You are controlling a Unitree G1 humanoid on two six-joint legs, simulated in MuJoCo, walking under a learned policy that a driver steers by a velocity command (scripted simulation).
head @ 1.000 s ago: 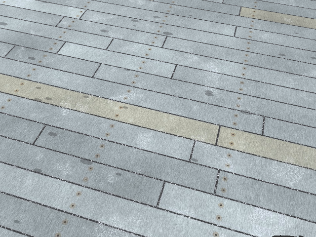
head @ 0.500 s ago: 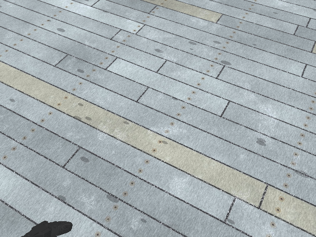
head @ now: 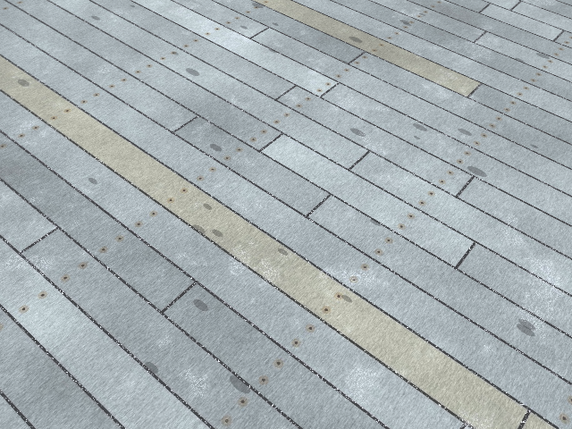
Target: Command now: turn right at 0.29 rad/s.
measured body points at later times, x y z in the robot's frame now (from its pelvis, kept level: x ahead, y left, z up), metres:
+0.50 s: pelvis -0.01 -0.04 +0.01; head +0.03 -0.08 +0.46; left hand +0.21 +0.19 -0.07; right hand +0.07 -0.36 -0.10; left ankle +0.05 +0.12 -0.67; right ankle -0.02 -0.12 -0.73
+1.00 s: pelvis +0.00 -0.01 +0.01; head +0.04 -0.01 +0.46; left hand +0.28 +0.16 -0.10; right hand -0.02 -0.32 -0.09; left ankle +0.07 +0.09 -0.73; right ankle -0.09 -0.12 -0.68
